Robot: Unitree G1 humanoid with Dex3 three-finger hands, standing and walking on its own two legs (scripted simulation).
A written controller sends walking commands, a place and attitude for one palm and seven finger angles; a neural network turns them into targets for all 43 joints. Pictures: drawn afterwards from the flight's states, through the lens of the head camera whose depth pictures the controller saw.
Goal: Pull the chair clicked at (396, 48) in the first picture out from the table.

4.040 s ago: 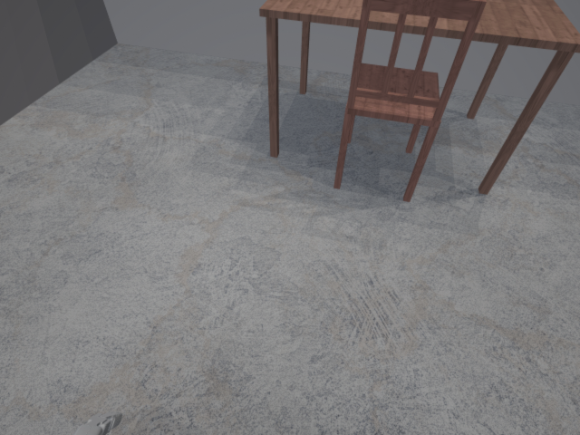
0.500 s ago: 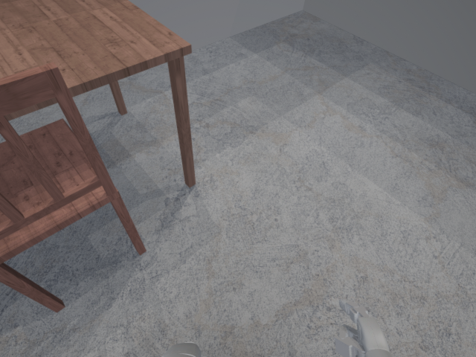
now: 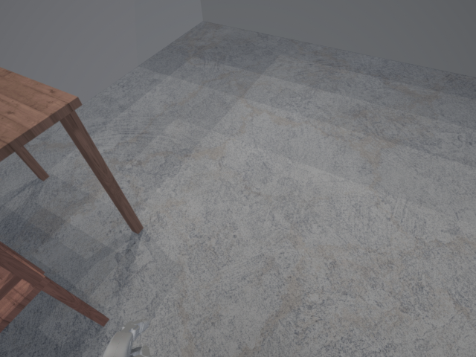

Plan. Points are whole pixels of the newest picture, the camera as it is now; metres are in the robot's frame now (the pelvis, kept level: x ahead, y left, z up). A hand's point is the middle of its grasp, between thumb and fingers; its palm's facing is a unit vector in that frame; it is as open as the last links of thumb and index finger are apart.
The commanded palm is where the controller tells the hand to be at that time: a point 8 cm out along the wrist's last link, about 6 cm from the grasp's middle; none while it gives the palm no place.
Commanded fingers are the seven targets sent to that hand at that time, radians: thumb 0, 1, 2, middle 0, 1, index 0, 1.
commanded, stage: turn to face it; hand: left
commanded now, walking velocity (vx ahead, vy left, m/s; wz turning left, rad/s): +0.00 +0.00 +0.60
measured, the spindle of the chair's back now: out of the picture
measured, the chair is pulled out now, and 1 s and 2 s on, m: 0.00 0.00 0.00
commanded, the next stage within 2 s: take the last steps up to it in 1.66 s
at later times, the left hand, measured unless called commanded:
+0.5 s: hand out of the picture -0.02 +0.26 -0.16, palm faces +0.33 -0.91 -0.24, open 7.4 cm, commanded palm none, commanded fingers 0.00 0.90 0.90 -0.20 -0.30 -0.20 -0.30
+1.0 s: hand out of the picture -0.08 +0.17 -0.13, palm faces +0.57 -0.77 -0.28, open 7.4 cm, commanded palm none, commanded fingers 0.00 0.90 0.90 -0.20 -0.30 -0.20 -0.30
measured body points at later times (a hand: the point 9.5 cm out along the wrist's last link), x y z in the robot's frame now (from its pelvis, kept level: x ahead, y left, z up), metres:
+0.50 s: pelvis -0.02 +0.03 +0.01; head +0.00 +0.07 +0.46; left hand -0.03 +0.31 -0.14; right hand +0.10 -0.20 -0.12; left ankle +0.00 +0.10 -0.73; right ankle +0.00 -0.14 -0.64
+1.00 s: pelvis -0.03 -0.04 +0.01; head +0.00 -0.05 +0.46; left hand -0.11 +0.21 -0.11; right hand +0.17 -0.23 -0.14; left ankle -0.11 +0.07 -0.64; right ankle +0.02 -0.14 -0.73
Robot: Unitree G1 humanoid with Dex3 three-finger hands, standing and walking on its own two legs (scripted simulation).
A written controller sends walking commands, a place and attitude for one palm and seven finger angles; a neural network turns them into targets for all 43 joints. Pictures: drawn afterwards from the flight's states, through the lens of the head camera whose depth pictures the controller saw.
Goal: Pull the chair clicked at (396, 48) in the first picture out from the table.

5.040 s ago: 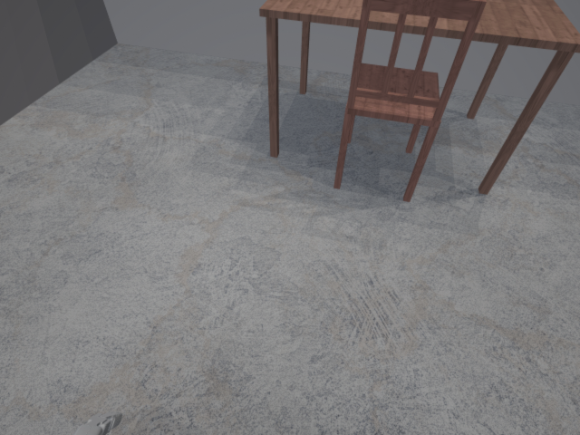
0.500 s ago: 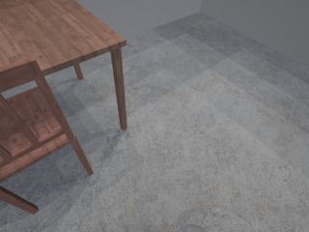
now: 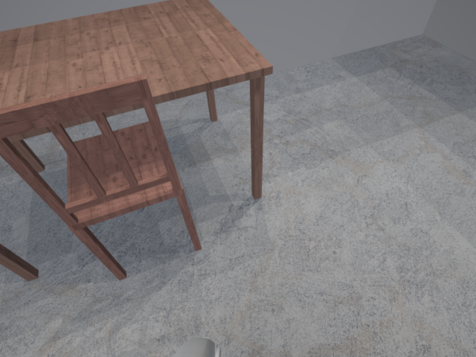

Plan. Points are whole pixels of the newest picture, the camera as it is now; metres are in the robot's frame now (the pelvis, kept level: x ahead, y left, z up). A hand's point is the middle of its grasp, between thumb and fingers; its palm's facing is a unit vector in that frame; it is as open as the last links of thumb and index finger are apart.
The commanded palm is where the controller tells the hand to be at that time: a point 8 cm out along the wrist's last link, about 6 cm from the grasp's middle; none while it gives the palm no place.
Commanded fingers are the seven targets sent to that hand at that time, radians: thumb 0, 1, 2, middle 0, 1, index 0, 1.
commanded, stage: turn to face it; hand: left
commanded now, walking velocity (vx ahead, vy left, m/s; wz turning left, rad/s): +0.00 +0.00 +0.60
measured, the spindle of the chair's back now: (80, 163) +0.60 +0.46 -0.09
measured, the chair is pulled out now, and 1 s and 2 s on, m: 0.00 0.00 0.00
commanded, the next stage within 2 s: take the last steps up to it in 0.66 s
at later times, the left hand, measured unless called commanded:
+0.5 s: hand out of the picture +0.00 +0.30 -0.17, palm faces +0.29 -0.93 -0.23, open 7.4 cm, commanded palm none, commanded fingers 0.00 0.90 0.90 -0.20 -0.30 -0.20 -0.30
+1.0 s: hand out of the picture +0.00 +0.22 -0.15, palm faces +0.40 -0.89 -0.24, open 7.4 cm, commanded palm none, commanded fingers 0.00 0.90 0.90 -0.20 -0.30 -0.20 -0.30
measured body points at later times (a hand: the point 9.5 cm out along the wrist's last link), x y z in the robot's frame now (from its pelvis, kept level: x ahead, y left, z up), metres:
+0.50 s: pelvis -0.01 +0.07 +0.00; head +0.02 +0.11 +0.45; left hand -0.02 +0.35 -0.16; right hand +0.15 -0.15 -0.12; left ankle -0.05 +0.14 -0.74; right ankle +0.01 -0.11 -0.65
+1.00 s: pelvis +0.02 +0.03 +0.00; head +0.03 +0.01 +0.45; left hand -0.02 +0.27 -0.13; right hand +0.11 -0.19 -0.16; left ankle -0.05 +0.16 -0.67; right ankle +0.03 -0.05 -0.74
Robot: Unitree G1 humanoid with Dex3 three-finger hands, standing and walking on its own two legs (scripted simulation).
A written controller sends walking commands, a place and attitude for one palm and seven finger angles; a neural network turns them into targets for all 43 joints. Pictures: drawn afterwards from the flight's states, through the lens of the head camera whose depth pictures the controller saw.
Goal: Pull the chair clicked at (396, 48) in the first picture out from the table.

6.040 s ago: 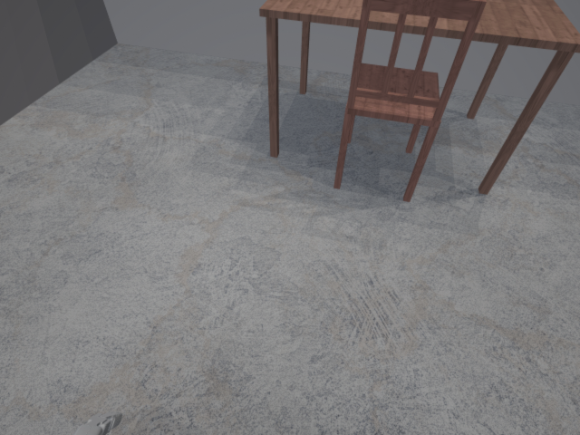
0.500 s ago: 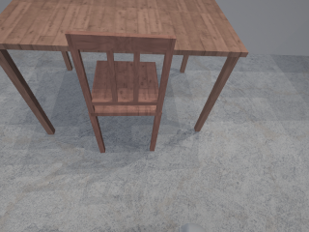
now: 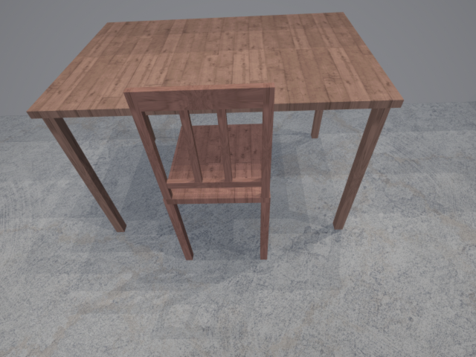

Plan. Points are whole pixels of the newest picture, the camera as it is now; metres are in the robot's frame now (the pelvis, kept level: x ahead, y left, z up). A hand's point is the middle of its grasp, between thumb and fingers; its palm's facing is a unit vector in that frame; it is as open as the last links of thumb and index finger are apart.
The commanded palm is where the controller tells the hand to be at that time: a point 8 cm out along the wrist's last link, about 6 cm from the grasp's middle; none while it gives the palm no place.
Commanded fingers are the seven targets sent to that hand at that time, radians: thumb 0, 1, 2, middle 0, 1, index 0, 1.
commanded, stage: take the last steps up to it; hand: left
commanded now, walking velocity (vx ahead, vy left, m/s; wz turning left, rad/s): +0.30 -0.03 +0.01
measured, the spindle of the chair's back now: (192, 148) +0.70 +0.17 -0.09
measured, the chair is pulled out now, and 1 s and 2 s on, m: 0.00 0.00 0.00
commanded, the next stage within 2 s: come to a stop and stand still in 0.68 s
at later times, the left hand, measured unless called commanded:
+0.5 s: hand out of the picture +0.10 +0.23 -0.18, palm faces +0.04 -0.99 -0.14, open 7.4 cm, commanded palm none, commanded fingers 0.00 0.90 0.90 -0.20 -0.30 -0.20 -0.30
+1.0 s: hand (187, 267) +0.35 +0.15 -0.17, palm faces -0.05 -0.97 -0.25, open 7.2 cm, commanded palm none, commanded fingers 0.00 0.90 0.90 -0.20 -0.30 -0.20 -0.30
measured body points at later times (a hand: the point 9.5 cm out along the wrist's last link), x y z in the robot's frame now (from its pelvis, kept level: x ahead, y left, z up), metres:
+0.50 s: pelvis +0.12 +0.05 +0.00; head +0.13 +0.08 +0.45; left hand +0.10 +0.28 -0.17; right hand +0.16 -0.18 -0.14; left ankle +0.10 +0.14 -0.75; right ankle +0.12 -0.08 -0.67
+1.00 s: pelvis +0.25 -0.02 -0.01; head +0.28 -0.05 +0.44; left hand +0.35 +0.20 -0.15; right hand +0.23 -0.24 -0.18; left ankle +0.23 +0.12 -0.69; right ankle +0.31 -0.09 -0.75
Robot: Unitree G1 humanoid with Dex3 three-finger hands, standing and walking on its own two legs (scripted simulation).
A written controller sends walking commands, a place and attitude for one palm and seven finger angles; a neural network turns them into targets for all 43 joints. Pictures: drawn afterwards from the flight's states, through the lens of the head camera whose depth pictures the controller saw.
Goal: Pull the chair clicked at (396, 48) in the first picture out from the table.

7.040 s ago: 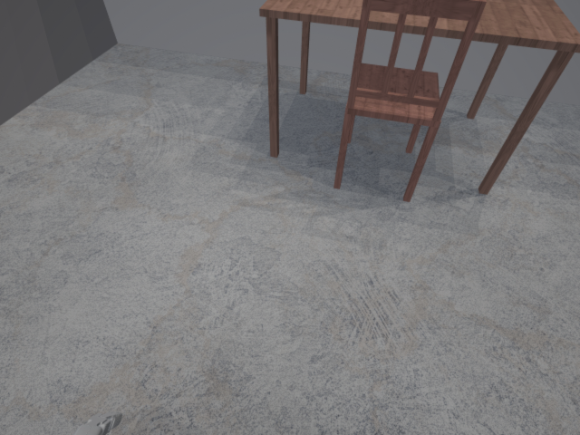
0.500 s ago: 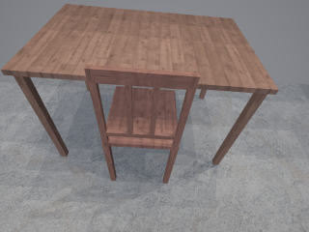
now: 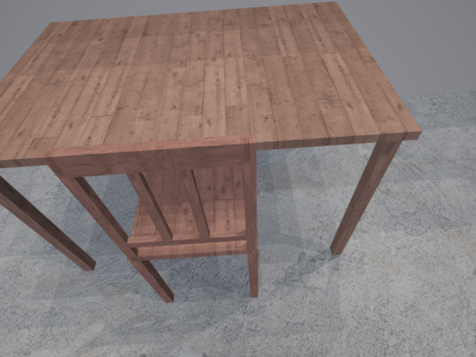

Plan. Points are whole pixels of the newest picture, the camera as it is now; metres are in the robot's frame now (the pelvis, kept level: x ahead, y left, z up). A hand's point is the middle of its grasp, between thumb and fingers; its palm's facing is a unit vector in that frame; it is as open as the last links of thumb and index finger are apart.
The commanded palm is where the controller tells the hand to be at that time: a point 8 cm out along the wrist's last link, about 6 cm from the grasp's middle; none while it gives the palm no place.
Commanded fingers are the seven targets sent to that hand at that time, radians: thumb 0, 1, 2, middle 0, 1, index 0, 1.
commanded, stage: come to a stop and stand still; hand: left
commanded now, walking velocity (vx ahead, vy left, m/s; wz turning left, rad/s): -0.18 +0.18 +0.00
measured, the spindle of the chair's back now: (153, 209) +0.43 +0.22 -0.08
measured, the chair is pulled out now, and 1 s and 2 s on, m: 0.00 0.00 0.00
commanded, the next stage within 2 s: look again from close up in 1.00 s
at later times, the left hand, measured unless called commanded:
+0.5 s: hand out of the picture -0.05 +0.28 -0.17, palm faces +0.07 -0.95 -0.31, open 7.4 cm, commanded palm none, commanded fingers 0.00 0.90 0.90 -0.20 -0.30 -0.20 -0.30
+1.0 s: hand out of the picture -0.08 +0.27 -0.17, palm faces +0.04 -0.98 -0.20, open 7.3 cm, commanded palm none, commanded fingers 0.00 0.90 0.90 -0.20 -0.30 -0.20 -0.30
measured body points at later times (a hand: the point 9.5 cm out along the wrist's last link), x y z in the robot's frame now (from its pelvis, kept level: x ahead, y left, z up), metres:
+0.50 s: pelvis -0.07 +0.07 -0.01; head -0.09 +0.04 +0.44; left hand -0.05 +0.33 -0.14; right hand +0.00 -0.16 -0.17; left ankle -0.07 +0.16 -0.74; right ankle +0.00 -0.04 -0.72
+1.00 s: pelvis -0.09 +0.09 +0.00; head -0.08 +0.08 +0.45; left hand -0.08 +0.32 -0.15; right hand -0.10 -0.13 -0.16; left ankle -0.07 +0.16 -0.74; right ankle -0.03 -0.02 -0.74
